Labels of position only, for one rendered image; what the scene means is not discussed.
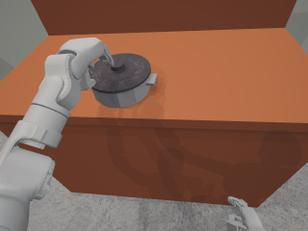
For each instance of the right robot hand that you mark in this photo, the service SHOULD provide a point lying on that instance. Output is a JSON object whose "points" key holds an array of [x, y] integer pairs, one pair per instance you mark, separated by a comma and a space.
{"points": [[249, 217]]}

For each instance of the table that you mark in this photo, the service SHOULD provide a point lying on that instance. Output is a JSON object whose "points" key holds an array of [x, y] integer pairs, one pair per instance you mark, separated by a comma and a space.
{"points": [[227, 116]]}

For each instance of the knob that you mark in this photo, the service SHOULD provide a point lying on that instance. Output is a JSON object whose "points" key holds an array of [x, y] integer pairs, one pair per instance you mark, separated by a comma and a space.
{"points": [[118, 65]]}

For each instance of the lid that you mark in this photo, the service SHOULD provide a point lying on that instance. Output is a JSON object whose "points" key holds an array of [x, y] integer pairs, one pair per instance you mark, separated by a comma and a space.
{"points": [[135, 72]]}

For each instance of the robot left upper arm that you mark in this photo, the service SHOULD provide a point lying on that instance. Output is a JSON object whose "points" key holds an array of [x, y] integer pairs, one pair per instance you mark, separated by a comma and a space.
{"points": [[24, 176]]}

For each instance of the pot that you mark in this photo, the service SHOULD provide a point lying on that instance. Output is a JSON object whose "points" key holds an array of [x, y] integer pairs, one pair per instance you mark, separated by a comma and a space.
{"points": [[127, 98]]}

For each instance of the robot left forearm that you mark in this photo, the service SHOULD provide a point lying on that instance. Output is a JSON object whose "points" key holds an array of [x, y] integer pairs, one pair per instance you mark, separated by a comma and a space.
{"points": [[58, 93]]}

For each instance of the left robot hand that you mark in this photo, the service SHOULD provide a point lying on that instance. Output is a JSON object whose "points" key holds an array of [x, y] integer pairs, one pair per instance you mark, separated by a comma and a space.
{"points": [[92, 49]]}

